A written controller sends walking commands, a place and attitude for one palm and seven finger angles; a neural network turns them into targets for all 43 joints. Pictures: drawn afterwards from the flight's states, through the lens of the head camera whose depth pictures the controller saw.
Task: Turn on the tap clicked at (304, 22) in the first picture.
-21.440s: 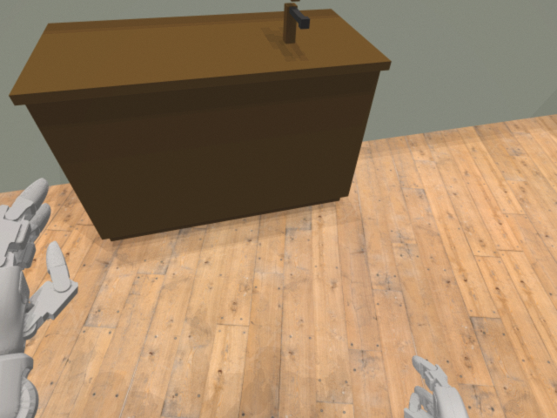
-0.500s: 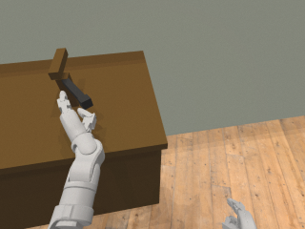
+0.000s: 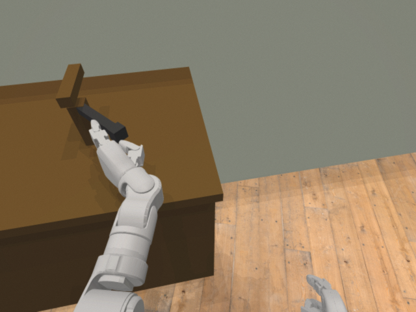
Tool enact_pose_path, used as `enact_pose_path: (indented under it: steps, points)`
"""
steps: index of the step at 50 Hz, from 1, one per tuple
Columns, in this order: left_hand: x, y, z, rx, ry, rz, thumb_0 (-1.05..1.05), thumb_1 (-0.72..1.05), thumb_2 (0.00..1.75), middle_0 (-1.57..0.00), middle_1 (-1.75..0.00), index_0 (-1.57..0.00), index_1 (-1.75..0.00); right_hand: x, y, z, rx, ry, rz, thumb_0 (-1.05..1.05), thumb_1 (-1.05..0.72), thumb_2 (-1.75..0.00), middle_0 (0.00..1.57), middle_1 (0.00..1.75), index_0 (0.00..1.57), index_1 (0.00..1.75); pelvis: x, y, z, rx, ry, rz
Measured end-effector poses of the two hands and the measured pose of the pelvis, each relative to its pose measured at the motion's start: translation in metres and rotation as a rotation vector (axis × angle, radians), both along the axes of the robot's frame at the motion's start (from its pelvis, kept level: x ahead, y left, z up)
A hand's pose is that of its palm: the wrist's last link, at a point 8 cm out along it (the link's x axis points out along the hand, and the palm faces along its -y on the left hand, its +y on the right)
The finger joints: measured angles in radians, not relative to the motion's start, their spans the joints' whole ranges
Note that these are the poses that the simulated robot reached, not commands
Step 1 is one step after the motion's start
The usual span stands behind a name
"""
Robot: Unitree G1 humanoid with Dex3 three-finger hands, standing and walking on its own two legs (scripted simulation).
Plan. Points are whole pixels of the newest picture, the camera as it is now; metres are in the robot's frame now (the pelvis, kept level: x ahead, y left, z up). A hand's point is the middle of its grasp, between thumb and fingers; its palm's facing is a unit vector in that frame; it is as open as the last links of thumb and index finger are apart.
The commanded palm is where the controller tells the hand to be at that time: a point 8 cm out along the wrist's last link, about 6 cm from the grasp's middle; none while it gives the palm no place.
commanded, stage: push the lever round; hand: left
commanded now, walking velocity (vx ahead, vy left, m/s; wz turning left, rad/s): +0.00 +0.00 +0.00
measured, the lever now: (117, 132) +0.42 +0.22 +0.13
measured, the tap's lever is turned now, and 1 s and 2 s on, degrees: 41 72 85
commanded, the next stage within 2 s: lift the hand up off the lever in 0.98 s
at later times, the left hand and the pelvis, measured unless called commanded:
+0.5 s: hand (154, 138) +0.43 +0.15 +0.11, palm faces +0.78 -0.61 -0.12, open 8.1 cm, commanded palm +0.38 +0.18 +0.11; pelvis +0.00 -0.01 +0.00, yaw +0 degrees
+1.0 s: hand (159, 130) +0.45 +0.14 +0.11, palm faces +0.79 -0.60 -0.14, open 8.0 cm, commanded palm +0.41 +0.17 +0.11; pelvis +0.00 -0.01 -0.01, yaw +0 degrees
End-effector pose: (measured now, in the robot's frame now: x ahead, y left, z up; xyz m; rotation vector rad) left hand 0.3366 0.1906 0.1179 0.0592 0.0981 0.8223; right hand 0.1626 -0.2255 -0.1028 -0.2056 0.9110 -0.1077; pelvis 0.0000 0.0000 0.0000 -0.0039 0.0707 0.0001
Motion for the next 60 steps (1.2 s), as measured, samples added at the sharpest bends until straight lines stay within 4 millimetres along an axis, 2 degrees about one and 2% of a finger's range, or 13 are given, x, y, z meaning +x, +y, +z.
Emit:
enact_pose_path:
  steps: [22,38,60]
  points:
    - [0.032,-0.023,0.002,0.001,0.044,0.091,0.01,0.89,0.90,-0.15,-0.15,-0.08,-0.14,-0.018,-0.012,-0.013,0.005,0.079,-0.002,0.01,-0.90,-0.90,0.20,0.30,0.20,0.30,0.003,-0.009,-0.003,0.002,0.055,0.005]
    - [0.045,-0.027,0.002,0.005,0.051,0.097,0.02,0.90,0.90,-0.15,-0.15,-0.09,-0.14,-0.032,-0.024,-0.017,-0.002,0.099,-0.021,0.01,-0.90,-0.90,0.20,0.30,0.20,0.30,0.002,-0.013,-0.004,0.006,0.076,0.002]
    - [0.076,-0.034,0.003,0.006,0.055,0.104,0.02,0.90,0.90,-0.15,-0.15,-0.08,-0.13,-0.073,-0.031,-0.030,-0.001,0.189,-0.057,0.01,-0.90,-0.90,0.20,0.30,0.20,0.30,0.001,-0.013,-0.010,0.009,0.128,-0.006]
